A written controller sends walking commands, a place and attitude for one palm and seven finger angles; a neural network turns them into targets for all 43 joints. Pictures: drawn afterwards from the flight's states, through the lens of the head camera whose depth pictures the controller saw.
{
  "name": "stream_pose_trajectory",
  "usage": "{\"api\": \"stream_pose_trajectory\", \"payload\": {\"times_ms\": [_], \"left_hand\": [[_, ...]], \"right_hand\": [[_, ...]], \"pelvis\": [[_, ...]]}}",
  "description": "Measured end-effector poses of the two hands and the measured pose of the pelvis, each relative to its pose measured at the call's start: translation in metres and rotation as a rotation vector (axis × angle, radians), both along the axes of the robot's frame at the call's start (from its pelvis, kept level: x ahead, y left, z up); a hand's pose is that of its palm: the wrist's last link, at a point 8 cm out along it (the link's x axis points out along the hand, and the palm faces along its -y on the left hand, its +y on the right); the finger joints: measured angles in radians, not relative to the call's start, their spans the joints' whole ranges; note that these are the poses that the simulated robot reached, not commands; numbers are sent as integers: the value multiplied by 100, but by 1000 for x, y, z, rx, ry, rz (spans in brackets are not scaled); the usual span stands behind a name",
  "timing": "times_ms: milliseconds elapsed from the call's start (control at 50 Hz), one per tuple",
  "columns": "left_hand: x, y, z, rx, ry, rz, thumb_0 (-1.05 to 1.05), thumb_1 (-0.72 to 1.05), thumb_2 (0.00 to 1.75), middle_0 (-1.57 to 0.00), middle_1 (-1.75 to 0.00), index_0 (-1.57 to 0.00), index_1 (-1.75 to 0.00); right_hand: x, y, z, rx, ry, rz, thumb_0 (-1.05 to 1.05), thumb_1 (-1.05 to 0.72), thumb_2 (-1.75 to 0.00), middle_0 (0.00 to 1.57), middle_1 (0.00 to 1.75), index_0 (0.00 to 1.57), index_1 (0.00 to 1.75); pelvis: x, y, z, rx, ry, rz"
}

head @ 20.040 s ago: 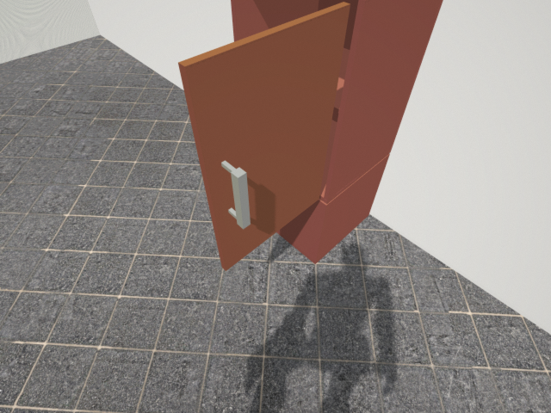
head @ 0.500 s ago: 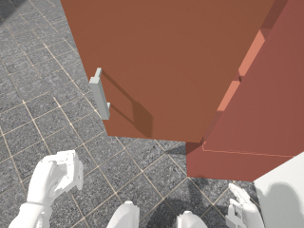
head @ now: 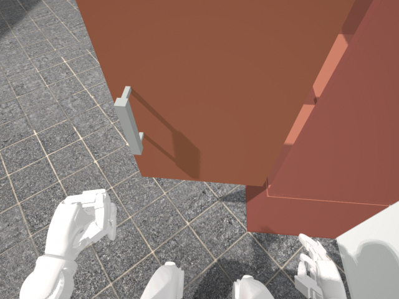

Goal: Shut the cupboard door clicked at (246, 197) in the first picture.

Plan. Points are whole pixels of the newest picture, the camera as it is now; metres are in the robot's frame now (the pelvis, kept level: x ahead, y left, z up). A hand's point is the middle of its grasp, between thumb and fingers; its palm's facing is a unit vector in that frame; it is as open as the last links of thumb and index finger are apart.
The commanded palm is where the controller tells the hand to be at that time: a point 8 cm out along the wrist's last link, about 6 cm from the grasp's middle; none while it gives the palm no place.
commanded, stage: bring the fist close to the handle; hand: left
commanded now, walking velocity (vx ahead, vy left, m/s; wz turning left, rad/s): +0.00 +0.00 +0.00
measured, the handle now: (132, 122) +0.46 +0.19 +0.06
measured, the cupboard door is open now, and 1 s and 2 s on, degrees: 90 90 80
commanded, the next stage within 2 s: push the door shut along its arc in 1.22 s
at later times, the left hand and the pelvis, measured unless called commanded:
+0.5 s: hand (130, 183) +0.31 +0.16 +0.06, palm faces -0.05 -1.00 -0.03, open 3.1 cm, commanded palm +0.30 +0.22 +0.06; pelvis +0.00 +0.00 +0.01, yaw +0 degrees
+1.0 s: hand (140, 157) +0.37 +0.15 +0.07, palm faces -0.04 -1.00 -0.02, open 3.1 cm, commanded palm +0.34 +0.21 +0.06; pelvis +0.00 +0.00 +0.02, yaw -1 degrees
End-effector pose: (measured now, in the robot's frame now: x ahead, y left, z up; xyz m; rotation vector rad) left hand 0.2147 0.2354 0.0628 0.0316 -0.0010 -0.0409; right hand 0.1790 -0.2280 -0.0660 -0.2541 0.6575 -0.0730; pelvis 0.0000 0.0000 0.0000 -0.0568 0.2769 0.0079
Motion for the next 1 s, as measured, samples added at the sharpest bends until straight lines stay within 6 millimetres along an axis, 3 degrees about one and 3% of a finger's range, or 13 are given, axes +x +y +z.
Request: {"api": "stream_pose_trajectory", "payload": {"times_ms": [220, 380, 840, 1000], "left_hand": [[43, -9, 2, -10, 2, -22, 2, 90, 90, -130, -150, -130, -150], [62, -18, 4, -11, -1, -17, 2, 90, 90, -130, -150, -130, -150], [129, -23, 3, -13, -16, 4, 2, 90, 90, -130, -150, -130, -150], [134, -26, 5, -13, -23, -4, 2, 90, 90, -130, -150, -129, -150]], "right_hand": [[-18, -3, -4, 5, 60, -29, 1, -90, -90, 20, 30, 20, 30], [-31, -7, -3, 6, 115, -52, 1, -90, -90, 20, 30, 20, 30], [-46, -18, -14, 3, 222, -91, 1, -90, -90, 20, 30, 20, 30], [-60, -23, -15, 12, 267, -121, 1, -90, -90, 20, 30, 20, 30]], "pelvis": [[0, 2, 5, 5, 2, -7], [2, 4, 12, 15, 0, -13], [2, 0, 14, 27, 17, -23], [4, 1, 17, 31, 20, -32]]}}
